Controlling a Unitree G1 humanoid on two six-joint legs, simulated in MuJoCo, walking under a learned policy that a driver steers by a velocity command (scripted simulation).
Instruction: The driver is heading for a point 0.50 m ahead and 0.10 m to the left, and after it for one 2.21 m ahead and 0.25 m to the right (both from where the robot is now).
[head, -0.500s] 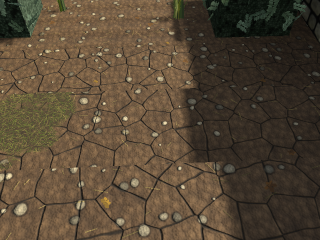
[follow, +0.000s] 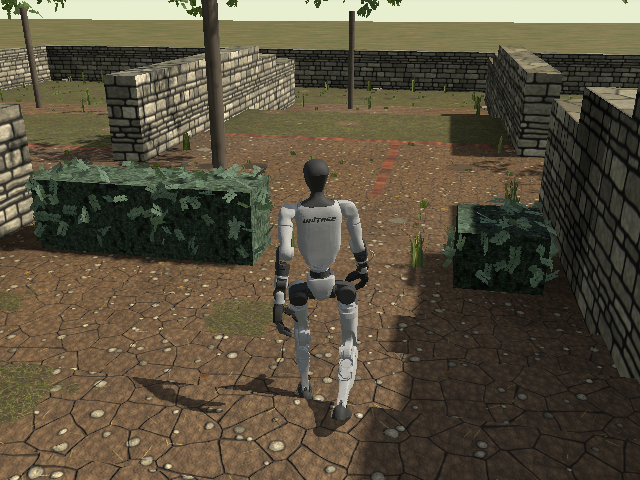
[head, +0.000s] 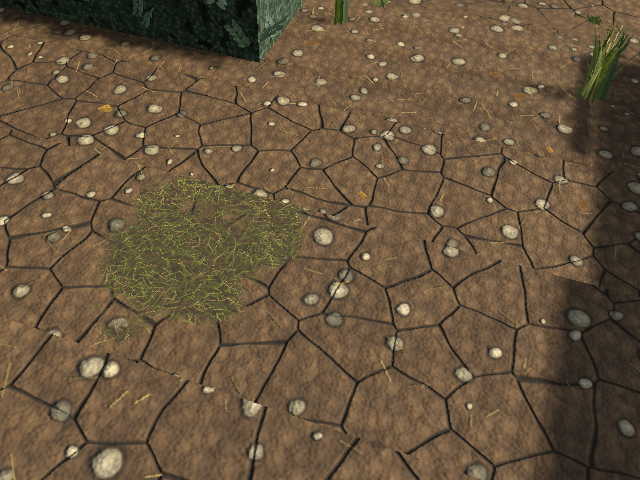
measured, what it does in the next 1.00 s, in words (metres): walks ahead, turning left: right foot, then left foot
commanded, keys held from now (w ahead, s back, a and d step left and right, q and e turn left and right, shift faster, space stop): w+q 0.10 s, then q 0.74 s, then e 0.16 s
